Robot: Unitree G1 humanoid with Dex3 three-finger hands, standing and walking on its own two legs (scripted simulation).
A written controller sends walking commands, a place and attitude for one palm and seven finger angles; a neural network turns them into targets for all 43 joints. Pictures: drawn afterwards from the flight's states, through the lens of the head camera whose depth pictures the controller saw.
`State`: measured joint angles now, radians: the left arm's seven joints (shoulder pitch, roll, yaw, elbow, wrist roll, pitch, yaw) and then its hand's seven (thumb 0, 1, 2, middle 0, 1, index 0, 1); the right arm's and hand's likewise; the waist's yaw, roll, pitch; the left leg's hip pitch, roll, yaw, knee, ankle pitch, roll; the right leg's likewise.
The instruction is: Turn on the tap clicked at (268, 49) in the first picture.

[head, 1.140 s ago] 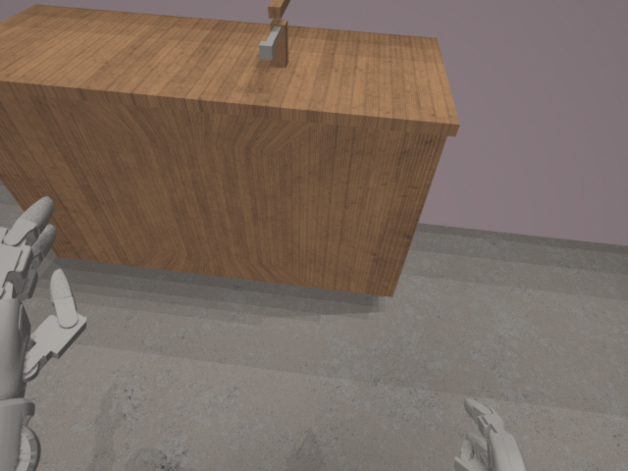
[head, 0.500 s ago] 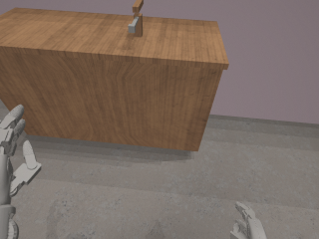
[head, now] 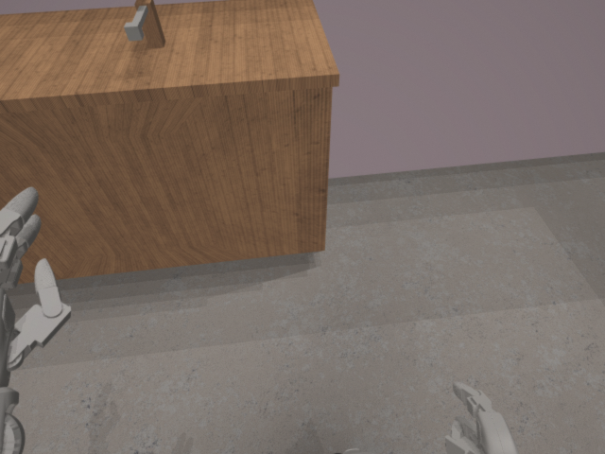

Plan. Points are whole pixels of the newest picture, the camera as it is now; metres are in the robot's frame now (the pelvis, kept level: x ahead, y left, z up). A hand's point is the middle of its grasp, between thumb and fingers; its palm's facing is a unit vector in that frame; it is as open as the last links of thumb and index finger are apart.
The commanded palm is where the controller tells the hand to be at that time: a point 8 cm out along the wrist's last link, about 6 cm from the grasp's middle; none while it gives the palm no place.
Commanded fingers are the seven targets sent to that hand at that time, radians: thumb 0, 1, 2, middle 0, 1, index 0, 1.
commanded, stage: turn to face it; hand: left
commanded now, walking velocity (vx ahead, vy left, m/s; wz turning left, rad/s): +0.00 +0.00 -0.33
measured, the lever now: (134, 31) +0.87 +0.41 +0.15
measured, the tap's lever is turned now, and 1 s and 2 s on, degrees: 0 0 0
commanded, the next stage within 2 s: take the last steps up to it in 0.18 s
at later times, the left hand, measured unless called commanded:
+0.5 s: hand (161, 322) +0.21 +0.14 +0.17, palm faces +0.17 -0.88 -0.45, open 7.4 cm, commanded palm +0.16 +0.21 +0.19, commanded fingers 0.00 0.90 0.90 -0.20 -0.30 -0.20 -0.30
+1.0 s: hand (80, 301) +0.22 +0.21 +0.19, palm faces +0.34 -0.84 -0.43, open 7.4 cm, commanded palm +0.18 +0.26 +0.19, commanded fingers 0.00 0.90 0.90 -0.20 -0.30 -0.20 -0.30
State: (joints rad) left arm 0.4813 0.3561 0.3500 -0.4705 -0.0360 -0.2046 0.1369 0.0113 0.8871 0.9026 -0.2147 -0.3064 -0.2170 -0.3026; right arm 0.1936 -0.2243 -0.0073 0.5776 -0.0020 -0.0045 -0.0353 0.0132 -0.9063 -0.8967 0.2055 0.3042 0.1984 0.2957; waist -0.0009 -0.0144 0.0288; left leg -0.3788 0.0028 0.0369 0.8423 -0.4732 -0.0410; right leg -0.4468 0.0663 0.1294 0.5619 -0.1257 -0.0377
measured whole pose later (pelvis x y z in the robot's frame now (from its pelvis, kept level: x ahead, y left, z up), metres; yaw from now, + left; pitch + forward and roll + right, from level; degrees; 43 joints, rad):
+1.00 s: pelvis -0.02 +0.00 +0.01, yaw -7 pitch -2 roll +1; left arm 0.46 0.35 0.33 -0.41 0.01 -0.23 0.15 0.02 0.89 0.90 -0.21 -0.31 -0.21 -0.30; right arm 0.25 -0.15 0.02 0.65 -0.01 -0.13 -0.06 0.01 -0.90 -0.90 0.21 0.30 0.20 0.30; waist 0.01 0.04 -0.03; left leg -0.19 0.03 0.10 0.50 -0.28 0.02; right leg -0.38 -0.05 -0.14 0.81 -0.44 0.02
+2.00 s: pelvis +0.21 +0.05 +0.01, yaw -7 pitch +0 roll +2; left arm 0.44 0.30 0.34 -0.36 -0.01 -0.22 0.14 0.01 0.89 0.90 -0.21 -0.31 -0.22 -0.30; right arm 0.19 -0.24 -0.02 0.69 0.00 -0.05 -0.04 0.01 -0.91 -0.90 0.21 0.30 0.20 0.30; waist 0.01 0.04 0.04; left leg -0.53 0.06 0.05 1.18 -0.33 -0.02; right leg -0.25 -0.07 -0.19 0.56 -0.30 -0.05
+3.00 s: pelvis +0.36 +0.10 +0.00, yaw -11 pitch -2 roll +1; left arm 0.50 0.42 0.37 -0.59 -0.03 -0.23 0.17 0.01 0.88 0.90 -0.22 -0.31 -0.22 -0.30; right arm 0.18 -0.23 -0.03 0.57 0.00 -0.05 -0.08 0.01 -0.91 -0.90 0.20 0.30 0.19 0.30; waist 0.01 -0.04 0.07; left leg -0.26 0.02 0.07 0.52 -0.22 0.00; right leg -0.27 -0.01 -0.09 0.59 -0.31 -0.03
